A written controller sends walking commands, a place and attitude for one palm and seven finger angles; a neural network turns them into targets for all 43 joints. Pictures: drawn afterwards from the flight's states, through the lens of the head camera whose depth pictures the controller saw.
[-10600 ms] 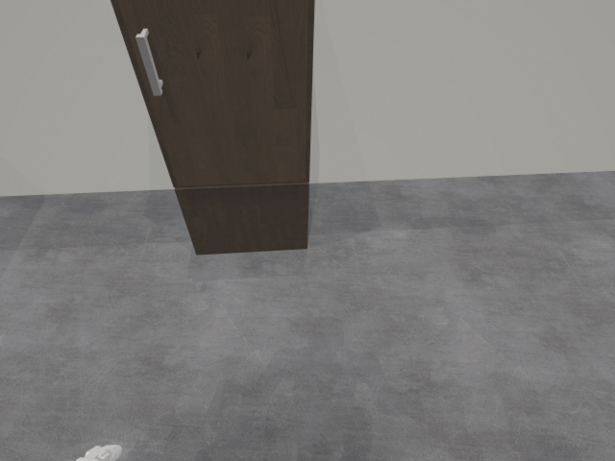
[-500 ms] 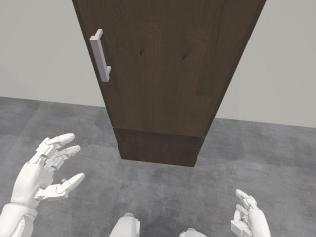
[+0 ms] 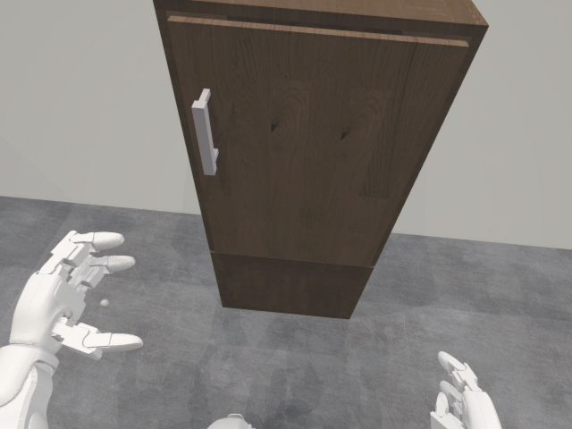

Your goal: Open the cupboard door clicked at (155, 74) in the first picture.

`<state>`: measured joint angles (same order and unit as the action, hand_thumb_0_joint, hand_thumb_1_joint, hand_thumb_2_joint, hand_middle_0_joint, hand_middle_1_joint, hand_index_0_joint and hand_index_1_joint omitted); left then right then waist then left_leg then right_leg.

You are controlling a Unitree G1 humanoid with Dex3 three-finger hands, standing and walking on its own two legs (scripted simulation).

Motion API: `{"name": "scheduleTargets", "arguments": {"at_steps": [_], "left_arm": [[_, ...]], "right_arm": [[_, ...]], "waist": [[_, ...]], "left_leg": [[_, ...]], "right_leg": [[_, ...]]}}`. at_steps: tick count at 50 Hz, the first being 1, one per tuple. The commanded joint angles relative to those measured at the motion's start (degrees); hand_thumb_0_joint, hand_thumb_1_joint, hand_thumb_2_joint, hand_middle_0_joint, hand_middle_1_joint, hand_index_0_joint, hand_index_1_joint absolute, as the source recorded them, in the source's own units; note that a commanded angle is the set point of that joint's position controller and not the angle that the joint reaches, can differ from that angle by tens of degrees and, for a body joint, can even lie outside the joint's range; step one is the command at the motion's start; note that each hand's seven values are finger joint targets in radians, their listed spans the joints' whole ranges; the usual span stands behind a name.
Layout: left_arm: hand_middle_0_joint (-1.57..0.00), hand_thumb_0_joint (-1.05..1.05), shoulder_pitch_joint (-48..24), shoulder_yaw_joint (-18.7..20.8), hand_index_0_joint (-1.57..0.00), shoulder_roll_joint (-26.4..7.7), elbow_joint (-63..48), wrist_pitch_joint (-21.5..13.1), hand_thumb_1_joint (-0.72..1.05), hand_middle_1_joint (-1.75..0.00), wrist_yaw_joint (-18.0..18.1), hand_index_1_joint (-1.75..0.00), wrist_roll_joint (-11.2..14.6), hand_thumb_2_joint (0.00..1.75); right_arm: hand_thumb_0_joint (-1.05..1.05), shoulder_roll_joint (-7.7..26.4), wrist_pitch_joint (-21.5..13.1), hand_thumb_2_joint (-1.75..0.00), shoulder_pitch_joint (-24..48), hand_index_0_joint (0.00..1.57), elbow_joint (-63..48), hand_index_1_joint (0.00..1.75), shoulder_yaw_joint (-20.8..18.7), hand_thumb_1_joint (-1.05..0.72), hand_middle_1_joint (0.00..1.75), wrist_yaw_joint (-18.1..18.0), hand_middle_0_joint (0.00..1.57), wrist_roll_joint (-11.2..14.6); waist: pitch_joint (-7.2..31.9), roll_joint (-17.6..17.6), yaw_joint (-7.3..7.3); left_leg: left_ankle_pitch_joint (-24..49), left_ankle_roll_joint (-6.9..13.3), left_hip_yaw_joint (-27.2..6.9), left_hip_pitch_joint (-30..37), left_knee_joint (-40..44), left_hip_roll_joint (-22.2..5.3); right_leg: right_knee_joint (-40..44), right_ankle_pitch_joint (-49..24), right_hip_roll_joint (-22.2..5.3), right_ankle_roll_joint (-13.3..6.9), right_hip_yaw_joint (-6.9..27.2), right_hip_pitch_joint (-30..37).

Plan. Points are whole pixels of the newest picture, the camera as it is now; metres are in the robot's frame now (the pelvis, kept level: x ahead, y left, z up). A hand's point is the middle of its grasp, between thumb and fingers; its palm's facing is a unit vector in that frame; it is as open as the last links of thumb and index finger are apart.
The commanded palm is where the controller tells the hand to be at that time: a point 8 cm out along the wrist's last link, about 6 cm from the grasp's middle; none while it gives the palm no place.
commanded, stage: raise the hand with hooked fingers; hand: left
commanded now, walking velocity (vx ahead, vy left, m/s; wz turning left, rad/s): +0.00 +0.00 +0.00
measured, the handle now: (208, 133) +0.55 +0.18 +0.09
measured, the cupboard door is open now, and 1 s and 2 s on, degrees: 0 0 0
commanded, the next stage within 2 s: move the hooked fingers beside the handle in 0.94 s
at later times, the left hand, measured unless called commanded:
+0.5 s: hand (65, 248) +0.29 +0.29 +0.12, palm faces +0.02 -1.00 -0.04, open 13.9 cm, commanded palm +0.26 +0.33 +0.12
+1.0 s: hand (95, 251) +0.29 +0.26 +0.11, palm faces +0.02 -1.00 -0.04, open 13.9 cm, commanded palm +0.26 +0.30 +0.12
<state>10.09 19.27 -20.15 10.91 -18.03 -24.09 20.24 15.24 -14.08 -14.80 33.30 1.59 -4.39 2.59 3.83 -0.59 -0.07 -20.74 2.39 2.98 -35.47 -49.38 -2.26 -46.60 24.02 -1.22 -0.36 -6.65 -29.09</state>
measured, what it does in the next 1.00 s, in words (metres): stands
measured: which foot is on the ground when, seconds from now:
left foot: down 0.00-1.00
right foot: down 0.00-1.00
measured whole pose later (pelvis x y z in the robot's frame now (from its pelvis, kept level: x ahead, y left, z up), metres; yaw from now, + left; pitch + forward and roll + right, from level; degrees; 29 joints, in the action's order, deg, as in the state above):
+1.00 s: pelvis +0.00 -0.02 +0.02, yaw +0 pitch +4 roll -1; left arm -4.4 24.6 -24.9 25.0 -10.8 -29.4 19.9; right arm 15.8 -11.7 -16.0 34.4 3.0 -5.7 3.2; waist 2.3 -1.8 0.0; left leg -16.7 1.1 2.9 -27.0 -40.1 -2.3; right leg -38.4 20.6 -0.3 -1.5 -6.6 -21.3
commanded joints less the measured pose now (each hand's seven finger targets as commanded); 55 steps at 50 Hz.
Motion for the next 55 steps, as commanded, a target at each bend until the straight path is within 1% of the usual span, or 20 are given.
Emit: {"name": "scheduleTargets", "arguments": {"at_steps": [1,7,10,14,17,18,20,24,26,29,30,32,35,37,43,44,45,49,52,55], "left_arm": [[-0.30,0.00,-11.5,5.9,-0.30,-12.9,-9.7,0.0,-0.48,-1.18,-0.8,-1.18,1.3,0.31],[-0.30,0.00,-18.1,6.7,-0.30,-14.7,-7.8,2.6,-0.50,-1.20,-2.0,-1.20,0.9,0.30],[-0.30,0.00,-21.3,7.0,-0.30,-16.0,-5.9,3.6,-0.50,-1.20,-2.5,-1.20,0.6,0.30],[-0.30,0.00,-24.4,8.1,-0.30,-17.8,-4.6,4.6,-0.50,-1.20,-3.3,-1.20,0.3,0.30],[-0.30,0.00,-27.1,8.6,-0.30,-18.9,-4.2,4.7,-0.50,-1.20,-4.0,-1.20,0.5,0.30],[-0.30,0.00,-27.8,9.3,-0.30,-19.7,-4.5,4.7,-0.50,-1.20,-4.2,-1.20,0.6,0.30],[-0.30,0.00,-28.6,10.0,-0.30,-20.9,-2.3,5.4,-0.50,-1.20,-4.6,-1.20,0.7,0.30],[-0.30,0.00,-28.1,8.8,-0.30,-19.2,1.3,6.5,-0.50,-1.20,-5.8,-1.20,0.9,0.30],[-0.30,0.00,-26.3,8.7,-0.30,-18.9,2.4,6.9,-0.50,-1.20,-6.3,-1.20,1.0,0.30],[-0.30,0.00,-26.4,9.0,-0.30,-19.2,1.3,6.6,-0.50,-1.20,-6.1,-1.20,1.2,0.30],[-0.30,0.00,-27.4,10.2,-0.30,-20.8,1.2,6.4,-0.50,-1.20,-5.9,-1.20,1.2,0.30],[-0.30,0.00,-27.6,10.7,-0.30,-20.9,0.0,5.5,-0.50,-1.20,-5.3,-1.20,1.1,0.30],[-0.30,0.00,-28.0,12.3,-0.30,-22.5,-1.8,4.1,-0.50,-1.20,-4.2,-1.20,1.0,0.30],[-0.30,0.00,-28.0,11.2,-0.30,-21.0,-1.1,3.6,-0.50,-1.20,-4.3,-1.20,1.0,0.30],[-0.30,0.00,-28.4,10.1,-0.30,-20.5,1.1,4.0,-0.50,-1.20,-5.0,-1.20,0.7,0.30],[-0.30,0.00,-28.3,9.8,-0.30,-20.0,1.7,4.1,-0.50,-1.20,-5.0,-1.20,0.9,0.30],[-0.30,0.00,-28.4,10.1,-0.30,-20.4,2.1,3.9,-0.50,-1.20,-5.0,-1.20,1.1,0.30],[-0.30,0.00,-28.5,10.3,-0.30,-20.4,2.5,3.7,-0.50,-1.20,-5.4,-1.20,1.4,0.30],[-0.30,0.00,-28.2,10.1,-0.30,-20.2,3.1,3.7,-0.50,-1.20,-5.5,-1.20,1.5,0.30],[-0.30,0.00,-34.5,12.2,-0.30,-24.1,7.3,3.5,-0.50,-1.20,-5.5,-1.20,1.1,0.30]], "right_arm": [[0.00,8.5,-2.7,-0.90,2.7,0.20,-8.5,0.30,-2.7,-0.90,0.30,-0.7,0.20,0.6],[0.00,8.7,-2.2,-0.90,2.8,0.20,-8.5,0.30,-2.2,-0.90,0.30,-1.1,0.20,0.5],[0.00,8.9,-2.0,-0.90,3.1,0.20,-8.4,0.30,-1.9,-0.90,0.30,-1.4,0.20,0.5],[0.00,8.9,-1.9,-0.90,3.2,0.20,-8.3,0.30,-1.6,-0.90,0.30,-1.8,0.20,0.6],[0.00,9.0,-1.9,-0.90,3.1,0.20,-8.1,0.30,-1.6,-0.90,0.30,-2.0,0.20,0.7],[0.00,9.1,-2.0,-0.90,3.0,0.20,-7.9,0.30,-1.6,-0.90,0.30,-2.0,0.20,0.7],[0.00,9.3,-1.8,-0.90,2.5,0.20,-7.5,0.30,-1.5,-0.90,0.30,-2.1,0.20,0.5],[0.00,9.3,-1.7,-0.90,2.2,0.20,-7.5,0.30,-1.8,-0.90,0.30,-2.0,0.20,0.9],[0.00,9.5,-1.6,-0.90,1.7,0.20,-7.8,0.30,-2.0,-0.90,0.30,-1.6,0.20,0.8],[0.00,9.7,-1.3,-0.90,1.7,0.20,-8.1,0.30,-2.4,-0.90,0.30,-1.2,0.20,0.9],[0.00,9.7,-1.1,-0.90,1.6,0.20,-8.1,0.30,-2.2,-0.90,0.30,-1.1,0.20,0.6],[0.00,9.5,-1.1,-0.90,1.6,0.20,-8.1,0.30,-2.4,-0.90,0.30,-1.1,0.20,0.7],[0.00,9.4,-1.2,-0.90,1.3,0.20,-7.8,0.30,-2.4,-0.90,0.30,-1.2,0.20,0.4],[0.00,9.1,-1.1,-0.90,1.5,0.20,-7.5,0.30,-2.4,-0.90,0.30,-1.3,0.20,0.6],[0.00,9.0,-1.0,-0.90,1.8,0.20,-7.1,0.30,-2.3,-0.90,0.30,-1.8,0.20,0.9],[0.00,8.9,-1.0,-0.90,2.1,0.20,-7.0,0.30,-2.2,-0.90,0.30,-1.9,0.20,0.9],[0.00,9.0,-0.9,-0.90,1.7,0.20,-6.9,0.30,-2.2,-0.90,0.30,-1.9,0.20,0.8],[0.00,8.9,-1.0,-0.90,2.3,0.20,-7.1,0.30,-2.2,-0.90,0.30,-2.1,0.20,1.0],[0.00,8.8,-1.0,-0.90,2.2,0.20,-6.9,0.30,-2.1,-0.90,0.30,-2.1,0.20,1.0],[0.00,9.3,-0.5,-0.90,1.3,0.20,-5.6,0.30,-2.0,-0.90,0.30,-2.6,0.20,1.0]], "waist": [[8.9,-5.9,-0.25],[9.7,-5.2,-0.13],[8.2,-5.9,-0.07],[9.7,-6.8,-0.11],[10.2,-6.1,0.07],[11.3,-7.4,-0.08],[10.1,-6.5,-0.14],[9.1,-6.5,-0.11],[9.8,-4.3,-0.46],[9.8,-4.0,-0.29],[9.1,-3.8,-0.65],[10.6,-6.0,-0.60],[11.3,-5.1,-0.62],[10.8,-5.5,-0.11],[9.3,-5.6,0.33],[8.4,-5.5,0.34],[8.0,-2.8,0.36],[9.4,-4.0,0.22],[9.8,-3.0,0.33],[7.6,-0.4,1.37]], "left_leg": [[7.0,-1.3,-6.3,14.0,11.9,0.9],[7.7,-1.5,-7.3,17.0,13.6,0.7],[5.2,-1.6,-7.7,17.2,14.8,0.7],[5.3,-1.6,-8.1,19.2,15.9,0.6],[6.9,-1.5,-8.2,20.9,16.4,0.6],[7.8,-1.5,-8.1,21.7,16.3,0.7],[9.0,-1.6,-8.0,21.6,16.5,0.8],[9.4,-1.4,-7.5,21.6,16.9,0.9],[12.1,-1.2,-7.0,21.3,16.5,1.1],[11.2,-1.0,-6.2,20.6,16.2,1.3],[11.1,-1.0,-6.1,19.9,16.1,1.5],[11.4,-1.0,-5.8,20.9,16.0,1.5],[12.5,-0.7,-5.3,21.2,15.5,1.6],[12.2,-0.6,-4.8,20.8,15.5,1.7],[10.3,-0.4,-4.1,19.6,15.2,2.0],[9.7,-0.4,-4.2,19.1,15.3,2.0],[9.8,-0.3,-4.3,18.8,15.2,1.9],[9.3,-0.2,-3.8,18.4,14.8,2.2],[9.9,-0.1,-3.4,18.1,14.2,2.3],[9.1,-0.1,-3.2,15.7,13.1,2.2]], "right_leg": [[8.4,-7.5,2.8,-1.3,2.0,-0.3],[9.7,-8.3,3.0,-1.4,1.7,0.9],[10.6,-6.9,3.1,-1.7,1.9,1.0],[11.4,-7.2,2.9,-1.6,1.9,1.7],[12.3,-8.3,3.0,-1.7,2.0,2.9],[12.5,-8.8,2.9,-1.7,2.1,3.1],[13.1,-9.7,3.1,-1.9,2.1,3.8],[13.7,-10.2,2.9,-1.7,2.0,3.6],[13.8,-12.3,3.0,-1.8,2.1,4.8],[14.0,-11.9,2.9,-1.4,2.4,4.4],[14.1,-11.9,3.0,-1.7,2.6,5.1],[14.0,-12.0,2.9,-1.6,2.8,5.1],[14.2,-13.3,2.8,-1.6,3.3,6.3],[14.3,-13.6,2.8,-1.3,3.4,6.1],[15.1,-12.5,2.4,-1.0,4.1,5.6],[15.3,-11.9,2.4,-0.9,4.2,5.4],[15.4,-12.1,2.5,-1.0,4.2,5.8],[15.5,-11.7,2.1,-0.6,5.0,5.9],[15.6,-12.7,1.9,-0.3,5.7,6.4],[15.8,-12.1,1.6,0.1,7.1,6.0]]}}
